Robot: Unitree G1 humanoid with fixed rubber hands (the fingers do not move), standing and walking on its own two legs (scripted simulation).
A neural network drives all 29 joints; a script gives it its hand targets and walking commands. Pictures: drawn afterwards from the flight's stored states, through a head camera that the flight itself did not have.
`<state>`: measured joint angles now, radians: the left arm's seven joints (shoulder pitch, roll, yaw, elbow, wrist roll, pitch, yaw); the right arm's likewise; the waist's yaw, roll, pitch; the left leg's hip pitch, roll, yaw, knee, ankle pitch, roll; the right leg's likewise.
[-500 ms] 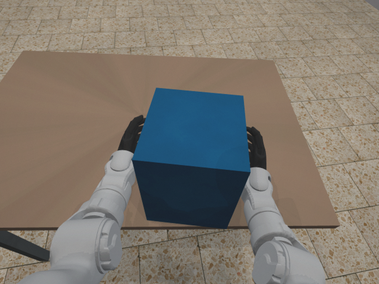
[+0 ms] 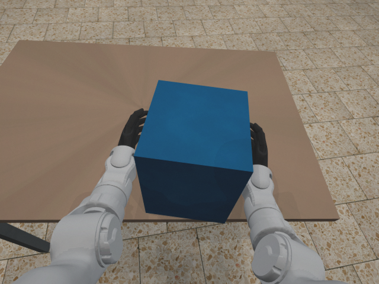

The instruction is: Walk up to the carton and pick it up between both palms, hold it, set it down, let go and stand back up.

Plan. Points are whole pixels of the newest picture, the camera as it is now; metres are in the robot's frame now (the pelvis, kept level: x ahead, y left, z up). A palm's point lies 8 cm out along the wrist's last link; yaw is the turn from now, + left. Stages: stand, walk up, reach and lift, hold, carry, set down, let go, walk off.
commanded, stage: set down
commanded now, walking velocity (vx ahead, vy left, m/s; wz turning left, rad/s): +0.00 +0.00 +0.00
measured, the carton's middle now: (193, 155) +0.39 -0.04 +0.00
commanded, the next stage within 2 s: none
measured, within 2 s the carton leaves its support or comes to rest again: rests again in 0.62 s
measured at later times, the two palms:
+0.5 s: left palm (129, 142) +0.41 +0.11 +0.03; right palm (257, 159) +0.35 -0.18 +0.02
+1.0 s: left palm (117, 155) +0.42 +0.14 -0.03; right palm (249, 166) +0.36 -0.18 -0.02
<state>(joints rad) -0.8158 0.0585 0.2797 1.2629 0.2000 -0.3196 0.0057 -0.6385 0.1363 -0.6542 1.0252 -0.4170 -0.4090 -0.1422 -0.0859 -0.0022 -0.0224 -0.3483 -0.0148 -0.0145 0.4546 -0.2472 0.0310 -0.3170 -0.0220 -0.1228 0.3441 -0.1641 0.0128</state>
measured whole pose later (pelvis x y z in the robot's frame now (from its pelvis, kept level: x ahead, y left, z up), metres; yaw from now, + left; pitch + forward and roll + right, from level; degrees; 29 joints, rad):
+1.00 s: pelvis -0.03 -0.01 -0.03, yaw -2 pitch +19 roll -3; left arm -0.94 0.25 0.08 1.41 -0.09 -0.36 0.04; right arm -0.84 0.05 -0.35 1.26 -0.03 -0.40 -0.22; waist -0.09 0.00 -0.09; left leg -0.76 0.03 -0.01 0.75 -0.32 0.01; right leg -0.73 0.00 -0.12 0.62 -0.22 -0.01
